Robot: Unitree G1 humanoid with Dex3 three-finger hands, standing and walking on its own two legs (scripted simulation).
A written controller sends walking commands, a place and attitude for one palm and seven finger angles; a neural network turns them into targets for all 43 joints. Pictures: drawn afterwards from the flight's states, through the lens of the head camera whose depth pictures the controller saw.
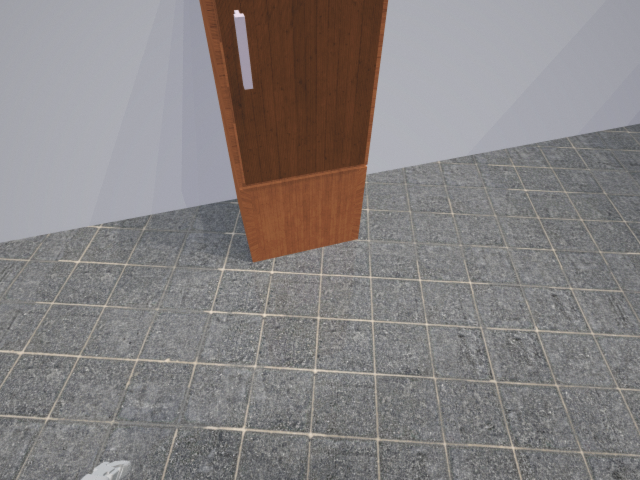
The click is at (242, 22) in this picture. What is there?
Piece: cupboard door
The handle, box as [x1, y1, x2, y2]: [234, 10, 252, 89]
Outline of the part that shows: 234,10 234,21 243,85 245,89 252,88 244,16 242,13 240,14 237,10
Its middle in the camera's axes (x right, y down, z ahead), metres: -0.19 -0.46 +0.95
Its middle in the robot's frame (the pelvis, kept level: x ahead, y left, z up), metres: +1.02 +0.25 +0.09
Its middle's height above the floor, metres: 0.86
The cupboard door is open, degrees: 0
